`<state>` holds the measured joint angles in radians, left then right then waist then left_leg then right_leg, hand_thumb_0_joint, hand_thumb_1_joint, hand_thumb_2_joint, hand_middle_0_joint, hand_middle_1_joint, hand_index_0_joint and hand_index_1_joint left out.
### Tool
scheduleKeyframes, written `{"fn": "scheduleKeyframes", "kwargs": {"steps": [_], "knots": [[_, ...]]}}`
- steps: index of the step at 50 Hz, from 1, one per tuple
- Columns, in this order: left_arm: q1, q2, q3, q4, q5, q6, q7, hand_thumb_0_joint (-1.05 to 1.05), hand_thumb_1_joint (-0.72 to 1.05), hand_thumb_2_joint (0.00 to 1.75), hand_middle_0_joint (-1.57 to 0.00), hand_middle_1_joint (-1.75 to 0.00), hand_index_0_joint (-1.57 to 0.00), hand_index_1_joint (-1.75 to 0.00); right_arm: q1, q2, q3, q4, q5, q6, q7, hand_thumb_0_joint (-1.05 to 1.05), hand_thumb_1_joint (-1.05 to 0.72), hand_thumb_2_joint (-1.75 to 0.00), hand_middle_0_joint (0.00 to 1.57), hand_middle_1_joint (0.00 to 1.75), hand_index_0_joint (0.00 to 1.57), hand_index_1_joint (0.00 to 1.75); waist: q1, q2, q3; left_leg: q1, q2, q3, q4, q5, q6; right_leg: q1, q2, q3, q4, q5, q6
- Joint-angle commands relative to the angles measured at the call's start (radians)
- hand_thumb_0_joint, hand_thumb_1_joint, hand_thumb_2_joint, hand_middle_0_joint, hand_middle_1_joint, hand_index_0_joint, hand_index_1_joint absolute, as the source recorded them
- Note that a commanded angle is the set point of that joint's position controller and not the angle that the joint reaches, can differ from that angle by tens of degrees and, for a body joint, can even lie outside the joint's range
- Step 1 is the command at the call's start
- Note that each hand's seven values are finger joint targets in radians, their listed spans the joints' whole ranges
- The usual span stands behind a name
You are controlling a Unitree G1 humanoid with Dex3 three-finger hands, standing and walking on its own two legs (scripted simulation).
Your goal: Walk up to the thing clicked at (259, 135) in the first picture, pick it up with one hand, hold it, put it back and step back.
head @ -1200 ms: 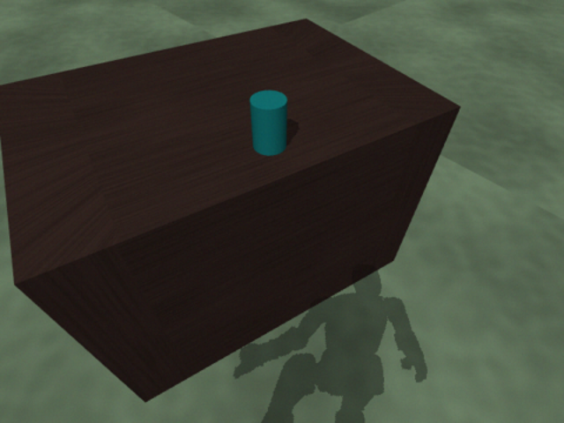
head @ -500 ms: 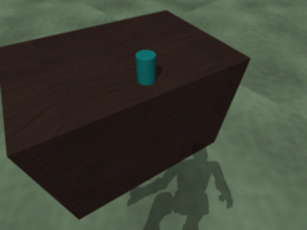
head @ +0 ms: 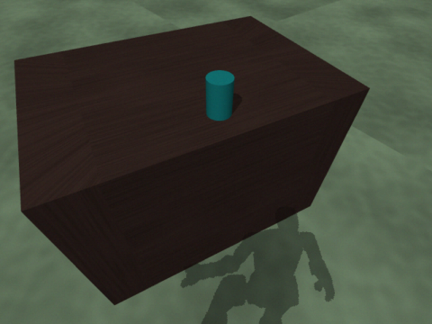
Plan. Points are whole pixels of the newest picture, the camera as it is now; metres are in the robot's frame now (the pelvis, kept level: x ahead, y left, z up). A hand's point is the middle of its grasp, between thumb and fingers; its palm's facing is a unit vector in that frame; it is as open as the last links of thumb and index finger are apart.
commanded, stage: walk up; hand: right
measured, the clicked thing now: (219, 96) +0.72 +0.00 +0.03
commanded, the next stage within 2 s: none
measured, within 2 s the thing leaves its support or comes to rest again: neither
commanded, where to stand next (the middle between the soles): +0.24 -0.01 m, yaw +28 degrees
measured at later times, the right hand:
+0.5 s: hand (327, 307) +0.20 -0.22 -0.12, palm faces -0.23 +0.84 -0.49, open 7.4 cm
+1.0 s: hand (312, 227) +0.40 -0.25 -0.16, palm faces -0.47 +0.78 -0.41, open 7.4 cm
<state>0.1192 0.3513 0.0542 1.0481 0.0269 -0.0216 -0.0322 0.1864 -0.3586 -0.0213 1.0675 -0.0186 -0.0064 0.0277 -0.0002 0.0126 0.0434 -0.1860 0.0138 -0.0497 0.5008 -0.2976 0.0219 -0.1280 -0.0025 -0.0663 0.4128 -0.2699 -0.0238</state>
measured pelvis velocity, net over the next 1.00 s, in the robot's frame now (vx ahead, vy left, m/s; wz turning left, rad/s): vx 0.20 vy -0.05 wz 0.46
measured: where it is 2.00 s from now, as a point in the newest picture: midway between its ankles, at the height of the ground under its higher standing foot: outside the picture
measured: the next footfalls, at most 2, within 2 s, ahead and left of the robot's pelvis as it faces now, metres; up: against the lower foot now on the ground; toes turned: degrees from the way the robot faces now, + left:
left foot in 0.22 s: +0.14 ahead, +0.18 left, +0.00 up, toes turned +12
right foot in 0.70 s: +0.28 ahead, -0.15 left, +0.00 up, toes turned +29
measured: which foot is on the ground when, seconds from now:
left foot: up 0.00-0.20, down 0.22-0.72, up 0.74-1.00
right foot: down 0.00-0.22, up 0.24-0.68, down 0.70-1.00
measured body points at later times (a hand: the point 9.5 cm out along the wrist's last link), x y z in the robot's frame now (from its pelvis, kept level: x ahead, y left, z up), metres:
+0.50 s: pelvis +0.12 +0.05 -0.01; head +0.13 +0.10 +0.43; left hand +0.13 +0.39 -0.15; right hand +0.21 -0.26 -0.09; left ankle +0.10 +0.17 -0.74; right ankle +0.22 -0.12 -0.67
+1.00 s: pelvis +0.20 -0.05 -0.02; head +0.24 -0.04 +0.43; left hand +0.15 +0.27 -0.12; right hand +0.43 -0.29 -0.14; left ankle +0.14 +0.07 -0.70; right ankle +0.28 -0.12 -0.74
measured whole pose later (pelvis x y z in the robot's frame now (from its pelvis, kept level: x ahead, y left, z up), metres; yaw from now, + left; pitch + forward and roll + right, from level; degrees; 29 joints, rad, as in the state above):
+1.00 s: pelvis +0.20 -0.05 -0.02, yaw +26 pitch -2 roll +1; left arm 0.19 0.35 0.05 0.78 0.02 -0.01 -0.02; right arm 0.25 -0.43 -0.04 0.80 -0.01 -0.01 -0.02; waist 0.04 0.02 0.13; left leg -0.44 -0.03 -0.04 1.01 -0.49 0.01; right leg -0.35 -0.06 -0.12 0.67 -0.29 -0.04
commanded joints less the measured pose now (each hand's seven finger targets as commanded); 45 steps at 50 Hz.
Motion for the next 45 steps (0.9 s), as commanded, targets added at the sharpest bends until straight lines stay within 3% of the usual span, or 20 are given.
{"fn": "scheduleKeyframes", "kwargs": {"steps": [1, 6, 9, 10, 11, 12, 13, 14, 17, 18, 21, 29, 32, 34, 35, 36, 37, 38, 41, 45], "knots": [[0.063, 0.324, 0.114, -0.134, 0.017, -0.019, 0.004, 0.00, 0.90, 0.90, -0.20, -0.30, -0.20, -0.30, -0.114, -0.233, -0.084, -0.191, -0.025, -0.019, 0.000, 0.00, -0.90, -0.90, 0.20, 0.30, 0.20, 0.30, 0.103, -0.163, 0.089, -0.481, 0.075, 0.032, 0.398, -0.158, -0.009, 0.097, -0.457, 0.399, -0.306, -0.394, -0.241], [-0.019, 0.299, 0.112, -0.228, 0.030, -0.032, -0.013, 0.00, 0.90, 0.90, -0.20, -0.30, -0.20, -0.30, 0.055, -0.221, -0.102, -0.200, -0.008, -0.038, 0.032, 0.00, -0.90, -0.90, 0.20, 0.30, 0.20, 0.30, 0.018, -0.145, 0.060, -0.273, 0.121, 0.039, 0.231, -0.105, -0.008, 0.032, -0.326, 0.125, -0.200, -0.164, -0.181], [-0.049, 0.281, 0.104, -0.267, 0.019, -0.015, -0.026, 0.00, 0.90, 0.90, -0.20, -0.30, -0.20, -0.30, 0.230, -0.193, -0.118, -0.171, -0.005, -0.048, 0.021, 0.00, -0.90, -0.90, 0.20, 0.30, 0.20, 0.30, -0.062, -0.101, -0.009, 0.051, 0.019, 0.171, 0.052, 0.191, -0.026, -0.140, -0.193, -0.080, 0.070, -0.086, -0.100], [-0.037, 0.239, 0.093, -0.286, 0.022, -0.005, -0.031, 0.00, 0.90, 0.90, -0.20, -0.30, -0.20, -0.30, 0.361, -0.222, -0.137, -0.129, -0.008, -0.050, 0.003, 0.00, -0.90, -0.90, 0.20, 0.30, 0.20, 0.30, -0.110, 0.031, -0.066, 0.214, -0.021, 0.168, 0.056, 0.166, -0.017, -0.224, -0.150, -0.101, 0.288, -0.053, -0.081], [-0.002, 0.181, 0.077, -0.301, 0.023, 0.007, -0.036, 0.00, 0.90, 0.90, -0.20, -0.30, -0.20, -0.30, 0.472, -0.282, -0.155, -0.118, -0.015, -0.054, -0.018, 0.00, -0.90, -0.90, 0.20, 0.30, 0.20, 0.30, -0.160, 0.185, -0.078, 0.332, 0.036, 0.032, 0.003, 0.058, 0.028, -0.380, -0.100, -0.094, 0.551, -0.177, -0.057], [0.046, 0.128, 0.062, -0.325, 0.025, 0.018, -0.037, 0.00, 0.90, 0.90, -0.20, -0.30, -0.20, -0.30, 0.466, -0.375, -0.166, -0.150, -0.028, -0.061, -0.036, 0.00, -0.90, -0.90, 0.20, 0.30, 0.20, 0.30, -0.137, 0.365, -0.046, 0.309, 0.219, -0.379, -0.158, -0.274, 0.105, -0.588, -0.006, -0.038, 0.757, -0.410, -0.038], [0.079, 0.195, 0.074, -0.328, 0.017, 0.033, -0.037, 0.00, 0.90, 0.90, -0.20, -0.30, -0.20, -0.30, 0.337, -0.409, -0.162, -0.218, -0.023, -0.069, -0.041, 0.00, -0.90, -0.90, 0.20, 0.30, 0.20, 0.30, -0.064, 0.223, -0.027, 0.099, 0.364, -0.759, -0.335, -0.517, 0.193, -0.551, -0.024, 0.109, 0.820, -0.354, -0.017], [0.068, 0.288, 0.090, -0.319, 0.017, 0.040, -0.037, 0.00, 0.90, 0.90, -0.20, -0.30, -0.20, -0.30, 0.224, -0.463, -0.173, -0.257, 0.003, -0.074, -0.047, 0.00, -0.90, -0.90, 0.20, 0.30, 0.20, 0.30, -0.033, 0.138, 0.049, -0.039, 0.423, -0.832, -0.390, -0.594, 0.248, -0.504, -0.093, 0.175, 0.832, -0.316, -0.021], [0.167, 0.302, 0.102, -0.245, 0.002, 0.048, -0.038, 0.00, 0.90, 0.90, -0.20, -0.30, -0.20, -0.30, 0.150, -0.356, -0.139, -0.293, 0.005, -0.094, -0.063, 0.00, -0.90, -0.90, 0.20, 0.30, 0.20, 0.30, 0.033, 0.051, 0.041, -0.016, 0.255, -0.426, -0.243, -0.248, 0.164, -0.466, -0.149, 0.174, 0.782, -0.125, -0.006], [0.181, 0.293, 0.106, -0.244, 0.004, 0.055, -0.039, 0.00, 0.90, 0.90, -0.20, -0.30, -0.20, -0.30, 0.197, -0.347, -0.136, -0.285, 0.011, -0.101, -0.067, 0.00, -0.90, -0.90, 0.20, 0.30, 0.20, 0.30, 0.033, 0.055, 0.043, -0.036, 0.238, -0.365, -0.206, -0.139, 0.159, -0.454, -0.148, 0.162, 0.760, -0.092, 0.000], [0.138, 0.278, 0.107, -0.285, 0.016, 0.073, -0.041, 0.00, 0.90, 0.90, -0.20, -0.30, -0.20, -0.30, 0.291, -0.329, -0.130, -0.277, 0.013, -0.115, -0.086, 0.00, -0.90, -0.90, 0.20, 0.30, 0.20, 0.30, 0.017, 0.042, 0.032, -0.047, 0.214, -0.287, -0.150, 0.220, 0.155, -0.419, -0.134, 0.153, 0.706, -0.047, 0.023], [0.053, 0.218, 0.091, -0.353, -0.011, 0.079, -0.014, 0.00, 0.90, 0.90, -0.20, -0.30, -0.20, -0.30, 0.281, -0.336, -0.126, -0.351, -0.013, -0.101, -0.109, 0.00, -0.90, -0.90, 0.20, 0.30, 0.20, 0.30, -0.006, 0.170, 0.035, -0.123, 0.175, -0.175, 0.027, 0.784, 0.178, -0.343, -0.089, 0.075, 0.527, -0.033, 0.018], [0.060, 0.224, 0.094, -0.356, -0.019, 0.066, -0.008, 0.00, 0.90, 0.90, -0.20, -0.30, -0.20, -0.30, 0.221, -0.349, -0.124, -0.386, -0.006, -0.077, -0.109, 0.00, -0.90, -0.90, 0.20, 0.30, 0.20, 0.30, 0.001, 0.204, -0.022, -0.141, 0.154, -0.179, 0.114, 0.693, 0.163, -0.221, -0.053, 0.050, 0.385, -0.054, 0.000], [0.175, 0.221, 0.103, -0.309, -0.016, 0.052, -0.001, 0.00, 0.90, 0.90, -0.20, -0.30, -0.20, -0.30, 0.171, -0.320, -0.113, -0.400, 0.008, -0.057, -0.111, 0.00, -0.90, -0.90, 0.20, 0.30, 0.20, 0.30, 0.069, 0.129, -0.095, -0.164, 0.089, -0.136, 0.281, 0.564, 0.107, -0.047, -0.035, 0.036, 0.154, 0.119, -0.031], [0.217, 0.278, 0.118, -0.304, -0.007, 0.038, 0.004, 0.00, 0.90, 0.90, -0.20, -0.30, -0.20, -0.30, 0.207, -0.265, -0.091, -0.399, 0.021, -0.050, -0.110, 0.00, -0.90, -0.90, 0.20, 0.30, 0.20, 0.30, 0.091, -0.048, -0.153, -0.180, 0.015, -0.079, 0.480, 0.397, 0.065, 0.034, -0.087, 0.097, 0.093, 0.303, -0.045], [0.237, 0.356, 0.134, -0.316, 0.010, 0.027, 0.013, 0.00, 0.90, 0.90, -0.20, -0.30, -0.20, -0.30, 0.254, -0.189, -0.066, -0.412, 0.035, -0.045, -0.114, 0.00, -0.90, -0.90, 0.20, 0.30, 0.20, 0.30, 0.094, -0.287, -0.189, -0.374, -0.109, -0.056, 0.665, -0.091, 0.015, 0.150, -0.321, 0.381, 0.062, 0.508, -0.089], [0.128, 0.352, 0.120, -0.354, 0.006, 0.034, 0.011, 0.00, 0.90, 0.90, -0.20, -0.30, -0.20, -0.30, 0.305, -0.194, -0.070, -0.386, 0.029, -0.032, -0.133, 0.00, -0.90, -0.90, 0.20, 0.30, 0.20, 0.30, 0.030, -0.283, -0.190, -0.416, -0.092, -0.045, 0.782, -0.349, 0.010, 0.111, -0.407, 0.472, 0.035, 0.525, -0.199], [0.036, 0.375, 0.123, -0.379, 0.005, 0.040, 0.014, 0.00, 0.90, 0.90, -0.20, -0.30, -0.20, -0.30, 0.303, -0.235, -0.083, -0.368, 0.025, -0.029, -0.142, 0.00, -0.90, -0.90, 0.20, 0.30, 0.20, 0.30, 0.017, -0.342, -0.186, -0.415, -0.054, -0.029, 0.870, -0.376, 0.013, 0.035, -0.457, 0.589, -0.034, 0.347, -0.271], [0.017, 0.273, 0.094, -0.363, 0.001, 0.034, 0.023, 0.00, 0.90, 0.90, -0.20, -0.30, -0.20, -0.30, 0.233, -0.284, -0.090, -0.320, 0.028, -0.031, -0.106, 0.00, -0.90, -0.90, 0.20, 0.30, 0.20, 0.30, 0.015, -0.184, -0.036, -0.366, -0.040, -0.031, 0.824, -0.224, 0.007, -0.126, -0.284, 0.294, 0.020, 0.259, -0.210], [0.119, 0.273, 0.085, -0.317, 0.000, 0.001, 0.034, 0.00, 0.90, 0.90, -0.20, -0.30, -0.20, -0.30, 0.178, -0.234, -0.072, -0.317, 0.017, -0.024, -0.069, 0.00, -0.90, -0.90, 0.20, 0.30, 0.20, 0.30, 0.058, -0.132, -0.053, -0.383, -0.047, -0.029, 0.609, -0.167, -0.005, -0.014, -0.262, 0.221, 0.051, 0.259, -0.208]]}}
